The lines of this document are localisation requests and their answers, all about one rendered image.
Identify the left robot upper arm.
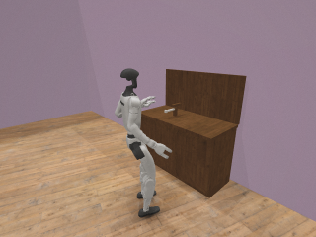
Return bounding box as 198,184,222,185
115,92,123,118

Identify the right robot upper arm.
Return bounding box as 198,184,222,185
127,96,141,132

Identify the right robot hand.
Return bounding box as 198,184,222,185
154,143,172,159

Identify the robot right forearm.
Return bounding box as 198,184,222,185
130,124,157,149

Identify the left robot hand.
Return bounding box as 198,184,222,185
140,96,156,108

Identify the right robot shin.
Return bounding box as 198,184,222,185
142,179,156,212

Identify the counter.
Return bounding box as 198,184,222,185
140,69,247,198

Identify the left robot thigh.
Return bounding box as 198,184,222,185
139,142,148,173

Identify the tap lever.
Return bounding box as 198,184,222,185
164,108,175,113

